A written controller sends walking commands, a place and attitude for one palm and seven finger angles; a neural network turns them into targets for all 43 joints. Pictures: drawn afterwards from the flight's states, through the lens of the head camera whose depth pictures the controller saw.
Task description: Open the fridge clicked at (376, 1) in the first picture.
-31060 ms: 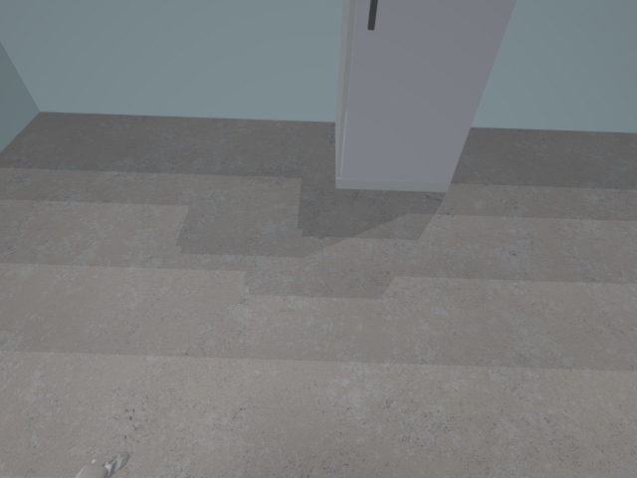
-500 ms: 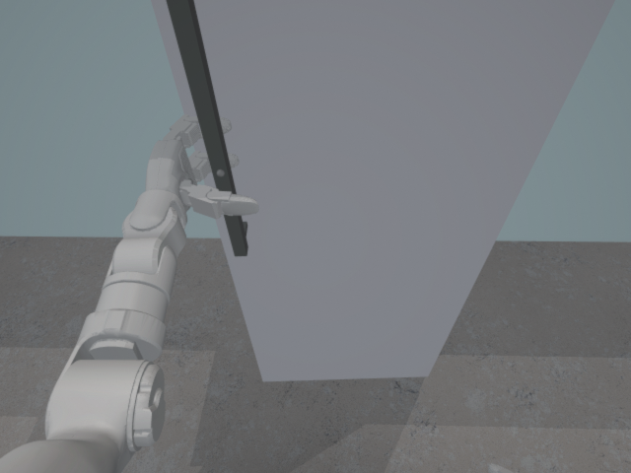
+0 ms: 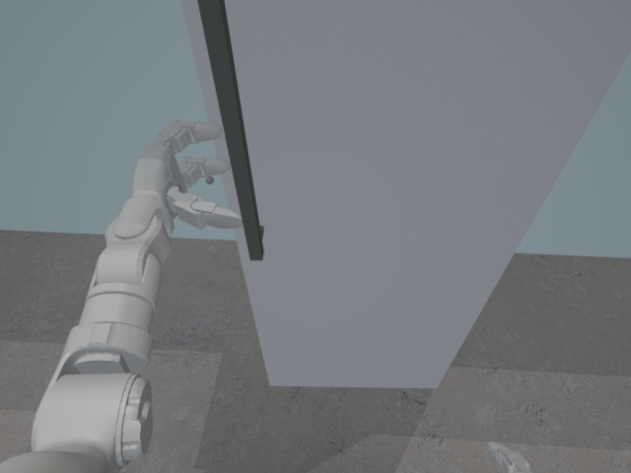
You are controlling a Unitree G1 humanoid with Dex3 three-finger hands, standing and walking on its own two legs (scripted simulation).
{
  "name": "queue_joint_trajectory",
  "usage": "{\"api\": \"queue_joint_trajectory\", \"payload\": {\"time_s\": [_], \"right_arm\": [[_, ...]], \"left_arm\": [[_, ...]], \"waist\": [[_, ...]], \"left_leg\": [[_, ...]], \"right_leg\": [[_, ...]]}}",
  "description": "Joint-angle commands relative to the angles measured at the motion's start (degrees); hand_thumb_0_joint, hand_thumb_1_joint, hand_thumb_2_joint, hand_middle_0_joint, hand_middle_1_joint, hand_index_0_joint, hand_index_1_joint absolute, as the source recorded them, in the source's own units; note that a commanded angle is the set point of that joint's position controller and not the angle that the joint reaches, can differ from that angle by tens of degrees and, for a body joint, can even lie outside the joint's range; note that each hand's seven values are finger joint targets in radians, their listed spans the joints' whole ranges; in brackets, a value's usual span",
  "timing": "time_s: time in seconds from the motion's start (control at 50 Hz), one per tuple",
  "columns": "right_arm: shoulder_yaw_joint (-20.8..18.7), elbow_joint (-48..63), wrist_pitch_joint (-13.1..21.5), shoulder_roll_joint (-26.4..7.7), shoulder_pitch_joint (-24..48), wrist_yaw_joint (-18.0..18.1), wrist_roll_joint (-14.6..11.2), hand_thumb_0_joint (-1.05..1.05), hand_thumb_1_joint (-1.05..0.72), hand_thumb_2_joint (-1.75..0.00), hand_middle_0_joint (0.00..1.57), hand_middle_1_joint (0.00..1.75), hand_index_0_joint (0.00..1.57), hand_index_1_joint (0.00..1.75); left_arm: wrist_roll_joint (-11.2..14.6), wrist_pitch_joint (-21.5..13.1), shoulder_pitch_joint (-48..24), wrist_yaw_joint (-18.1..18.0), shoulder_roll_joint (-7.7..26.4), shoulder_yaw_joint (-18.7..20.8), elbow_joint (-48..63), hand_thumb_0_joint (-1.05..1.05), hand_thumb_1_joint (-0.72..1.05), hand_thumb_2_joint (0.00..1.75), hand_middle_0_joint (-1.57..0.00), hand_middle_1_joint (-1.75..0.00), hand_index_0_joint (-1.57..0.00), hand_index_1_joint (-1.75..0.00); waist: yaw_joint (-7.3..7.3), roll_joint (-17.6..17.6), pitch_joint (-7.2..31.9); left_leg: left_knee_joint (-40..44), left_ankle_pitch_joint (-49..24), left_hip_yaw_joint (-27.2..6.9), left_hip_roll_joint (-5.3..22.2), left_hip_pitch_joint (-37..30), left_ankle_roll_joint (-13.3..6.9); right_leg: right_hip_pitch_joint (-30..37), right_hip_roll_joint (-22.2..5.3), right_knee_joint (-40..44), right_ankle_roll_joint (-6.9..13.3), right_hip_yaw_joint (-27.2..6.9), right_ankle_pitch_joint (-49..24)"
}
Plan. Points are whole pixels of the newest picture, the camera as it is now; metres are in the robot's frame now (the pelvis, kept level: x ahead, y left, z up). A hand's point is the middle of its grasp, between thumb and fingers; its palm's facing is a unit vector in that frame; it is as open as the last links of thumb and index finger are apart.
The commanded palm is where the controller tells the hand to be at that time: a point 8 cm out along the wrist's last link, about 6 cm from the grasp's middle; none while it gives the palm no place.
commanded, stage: move the hooked fingers beside the handle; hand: left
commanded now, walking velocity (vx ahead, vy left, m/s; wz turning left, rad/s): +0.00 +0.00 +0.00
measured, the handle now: (237, 119) +0.47 +0.12 +0.24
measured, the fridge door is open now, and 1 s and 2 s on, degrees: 3 3 2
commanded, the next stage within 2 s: feel for the door with the fingertips in 1.18 s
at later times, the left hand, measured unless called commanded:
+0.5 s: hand (182, 178) +0.42 +0.18 +0.18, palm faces +0.01 -1.00 +0.01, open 14.0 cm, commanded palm +0.40 +0.23 +0.18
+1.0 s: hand (187, 176) +0.43 +0.18 +0.18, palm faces +0.01 -1.00 +0.01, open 14.0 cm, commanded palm +0.40 +0.23 +0.18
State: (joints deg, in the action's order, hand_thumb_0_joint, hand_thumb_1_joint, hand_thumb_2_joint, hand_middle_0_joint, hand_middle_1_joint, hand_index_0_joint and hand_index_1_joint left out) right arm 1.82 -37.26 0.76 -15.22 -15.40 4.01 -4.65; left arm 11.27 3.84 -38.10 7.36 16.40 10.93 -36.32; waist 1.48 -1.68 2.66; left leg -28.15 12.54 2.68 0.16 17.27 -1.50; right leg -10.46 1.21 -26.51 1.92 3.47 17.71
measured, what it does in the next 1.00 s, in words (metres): stands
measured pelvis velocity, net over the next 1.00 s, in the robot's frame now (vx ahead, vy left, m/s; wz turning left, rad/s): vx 0.00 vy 0.00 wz -0.01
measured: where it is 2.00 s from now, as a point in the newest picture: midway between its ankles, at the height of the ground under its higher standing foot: outside the picture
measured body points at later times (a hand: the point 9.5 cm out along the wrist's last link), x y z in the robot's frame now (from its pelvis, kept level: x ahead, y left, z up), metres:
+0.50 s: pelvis +0.00 +0.00 +0.00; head +0.01 -0.01 +0.45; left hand +0.41 +0.24 +0.18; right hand +0.12 -0.26 -0.11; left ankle +0.02 +0.10 -0.74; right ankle -0.04 -0.09 -0.74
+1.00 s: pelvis +0.00 +0.00 +0.00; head +0.01 -0.01 +0.45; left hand +0.42 +0.23 +0.18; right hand +0.11 -0.26 -0.11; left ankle +0.02 +0.10 -0.74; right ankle -0.04 -0.09 -0.74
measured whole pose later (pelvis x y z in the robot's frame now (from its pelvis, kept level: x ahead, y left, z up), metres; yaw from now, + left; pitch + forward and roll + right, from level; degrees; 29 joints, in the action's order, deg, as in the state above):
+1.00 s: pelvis +0.00 +0.00 +0.00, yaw +0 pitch +3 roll +0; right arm 2.3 -36.9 -0.1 -15.4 -16.9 4.5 -4.8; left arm 12.0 3.6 -38.2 11.1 21.2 15.2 -38.8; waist 2.4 -1.8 2.9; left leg -28.9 13.1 2.8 0.5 18.4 -1.4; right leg -11.5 1.6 -26.9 2.0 3.2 17.9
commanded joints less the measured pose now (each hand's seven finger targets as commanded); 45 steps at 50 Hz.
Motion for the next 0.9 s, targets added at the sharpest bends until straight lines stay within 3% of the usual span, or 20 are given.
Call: {"api": "queue_joint_trajectory", "payload": {"time_s": [0.0,0.06,0.2,0.22,0.26,0.3,0.36,0.4,0.46,0.48,0.5,0.58,0.64,0.7,0.72,0.74,0.78,0.88], "right_arm": [[-2.8,7.3,2.3,-7.3,2.8,0.8,0.4,0.00,-0.90,-0.90,0.20,0.30,0.20,0.30],[-2.7,7.4,2.1,-7.4,3.1,1.0,0.6,0.00,-0.90,-0.90,0.20,0.30,0.20,0.30],[-2.5,7.8,1.3,-7.4,3.1,1.1,0.5,0.00,-0.90,-0.90,0.20,0.30,0.20,0.30],[-2.7,7.9,1.1,-7.8,2.7,1.2,0.6,0.00,-0.90,-0.90,0.20,0.30,0.20,0.30],[-2.6,8.2,0.9,-7.9,3.1,1.4,0.4,0.00,-0.90,-0.90,0.20,0.30,0.20,0.30],[-2.5,8.6,0.9,-7.7,3.5,1.4,0.3,0.00,-0.90,-0.90,0.20,0.30,0.20,0.30],[-2.7,8.5,1.2,-7.9,3.3,1.6,0.3,0.00,-0.90,-0.90,0.20,0.30,0.20,0.30],[-2.7,8.6,1.5,-7.8,3.4,1.6,0.2,0.00,-0.90,-0.90,0.20,0.30,0.20,0.30],[-2.7,7.9,1.7,-8.1,3.2,1.7,0.0,0.00,-0.90,-0.90,0.20,0.30,0.20,0.30],[-2.8,7.4,1.7,-8.3,2.7,1.8,0.0,0.00,-0.90,-0.90,0.20,0.30,0.20,0.30],[-2.7,7.2,1.7,-8.4,2.7,1.8,-0.1,0.00,-0.90,-0.90,0.20,0.30,0.20,0.30],[-2.9,7.6,2.1,-8.2,2.6,1.4,0.0,0.00,-0.90,-0.90,0.20,0.30,0.20,0.30],[-2.9,7.4,2.0,-8.5,2.2,1.3,0.2,0.00,-0.90,-0.90,0.20,0.30,0.20,0.30],[-2.8,7.3,2.2,-8.4,1.8,1.3,0.4,0.00,-0.90,-0.90,0.20,0.30,0.20,0.30],[-3.0,7.2,2.1,-8.7,1.4,1.5,0.6,0.00,-0.90,-0.90,0.20,0.30,0.20,0.30],[-2.8,7.4,1.9,-8.6,1.9,1.4,0.5,0.00,-0.90,-0.90,0.20,0.30,0.20,0.30],[-2.6,7.9,2.1,-8.0,2.4,1.3,0.4,0.00,-0.90,-0.90,0.20,0.30,0.20,0.30],[-2.7,7.7,1.9,-8.2,2.0,1.3,0.3,0.00,-0.90,-0.90,0.20,0.30,0.20,0.30]], "left_arm": [[0.1,-3.3,-29.6,0.0,10.4,2.0,15.0,0.00,-0.50,0.30,-0.30,-1.20,-0.30,-1.20],[0.2,-3.8,-29.5,-0.1,12.5,3.6,15.8,0.00,-0.50,0.30,-0.30,-1.20,-0.30,-1.20],[0.3,-2.7,-26.7,1.1,13.5,4.6,12.8,0.00,-0.50,0.30,-0.30,-1.20,-0.30,-1.20],[0.4,-2.4,-24.2,1.4,14.9,5.8,11.3,0.00,-0.50,0.30,-0.30,-1.20,-0.30,-1.20],[0.7,-2.1,-24.7,2.2,17.0,7.1,11.4,0.00,-0.50,0.30,-0.30,-1.20,-0.30,-1.20],[1.0,-2.4,-25.8,3.0,15.1,5.3,13.5,0.00,-0.50,0.30,-0.30,-1.20,-0.30,-1.20],[1.3,-3.5,-26.8,3.7,17.8,7.0,16.0,0.00,-0.50,0.30,-0.30,-1.20,-0.30,-1.20],[1.9,-3.9,-27.0,4.4,15.9,5.5,17.6,0.00,-0.50,0.30,-0.30,-1.20,-0.30,-1.20],[2.5,-3.1,-26.7,5.2,15.4,4.6,14.6,0.00,-0.50,0.30,-0.30,-1.20,-0.30,-1.20],[2.5,-2.5,-26.1,5.3,16.7,6.0,12.1,0.00,-0.50,0.30,-0.30,-1.20,-0.30,-1.20],[2.3,-2.4,-27.9,5.4,16.5,5.2,12.3,0.00,-0.50,0.30,-0.30,-1.20,-0.30,-1.20],[1.9,-2.6,-27.6,4.6,13.9,3.6,13.4,0.00,-0.50,0.30,-0.30,-1.20,-0.30,-1.20],[2.0,-3.3,-27.5,3.9,16.2,5.4,12.7,0.00,-0.50,0.30,-0.30,-1.20,-0.30,-1.20],[1.8,-3.8,-28.1,3.3,16.5,6.3,11.2,0.00,-0.50,0.30,-0.30,-1.20,-0.30,-1.20],[1.5,-4.2,-27.7,3.0,19.3,8.4,10.9,0.00,-0.50,0.30,-0.30,-1.20,-0.30,-1.20],[1.2,-4.5,-27.8,2.8,20.5,9.1,11.5,0.00,-0.50,0.30,-0.30,-1.20,-0.30,-1.20],[0.9,-4.9,-27.8,2.8,17.9,7.1,12.2,0.00,-0.50,0.30,-0.30,-1.20,-0.30,-1.20],[0.9,-4.3,-25.8,3.6,17.6,6.9,9.9,0.00,-0.50,0.30,-0.30,-1.20,-0.30,-1.20]], "waist": [[1.11,0.7,16.3],[0.74,0.7,17.0],[0.53,1.5,16.0],[0.06,3.3,15.8],[0.08,3.5,15.3],[0.45,1.7,15.8],[0.50,-0.6,17.8],[0.95,-0.6,18.0],[1.58,0.7,15.2],[1.56,1.6,13.9],[1.82,0.5,14.1],[1.37,-1.9,16.2],[1.28,0.4,16.3],[1.07,2.5,16.0],[0.81,3.5,16.7],[0.33,2.3,17.0],[0.31,0.0,17.5],[0.68,0.0,15.3]], "left_leg": [[0.4,-15.5,-4.1,0.1,-17.4,-1.4],[0.3,-16.2,-4.0,0.0,-17.2,-1.5],[0.4,-16.5,-3.4,-0.2,-15.5,-1.6],[0.4,-16.3,-3.3,-0.2,-14.6,-1.7],[0.6,-15.4,-2.9,-0.4,-13.5,-1.9],[0.3,-16.1,-2.8,-0.4,-14.3,-1.9],[-0.2,-17.4,-3.1,-0.3,-16.2,-1.8],[-0.4,-17.9,-3.4,-0.2,-17.1,-1.9],[-0.1,-14.7,-3.4,-0.3,-15.1,-1.9],[-0.1,-13.3,-3.3,-0.3,-14.0,-1.9],[0.0,-12.7,-3.4,-0.4,-14.0,-1.8],[-0.4,-14.5,-4.2,-0.2,-16.1,-1.5],[-0.3,-14.1,-4.3,-0.1,-15.1,-1.6],[-0.1,-13.2,-4.0,-0.1,-13.8,-1.7],[-0.2,-13.6,-3.6,-0.2,-13.6,-1.9],[0.0,-13.8,-3.6,-0.2,-13.2,-1.9],[-0.1,-14.0,-3.4,-0.2,-14.0,-1.7],[-0.3,-14.3,-3.1,0.0,-13.4,-1.7]], "right_leg": [[-5.2,0.7,3.4,-0.5,-1.7,-19.7],[-3.8,0.6,3.2,-0.5,-1.9,-20.8],[-2.9,0.4,3.2,-0.6,-1.9,-22.6],[-1.7,0.2,3.3,-0.8,-1.8,-22.8],[-1.4,0.0,3.3,-1.0,-2.3,-23.6],[-1.7,0.0,3.2,-0.9,-2.4,-24.2],[-1.9,0.1,3.1,-0.7,-2.5,-24.1],[-2.5,0.3,3.0,-0.8,-2.4,-24.5],[-4.0,0.3,3.6,-1.0,-2.3,-21.7],[-4.7,0.3,3.8,-1.1,-2.3,-20.7],[-5.2,0.2,3.8,-1.0,-2.4,-19.8],[-6.0,0.3,3.2,-0.5,-1.8,-18.9],[-5.3,0.4,3.2,-0.6,-1.9,-18.9],[-4.8,0.4,3.2,-0.8,-2.0,-18.8],[-3.6,0.3,3.1,-1.0,-2.1,-19.6],[-2.9,0.1,2.9,-0.9,-2.5,-20.3],[-3.2,0.1,2.7,-0.8,-2.4,-20.1],[-3.9,0.3,3.0,-0.8,-2.4,-20.9]]}}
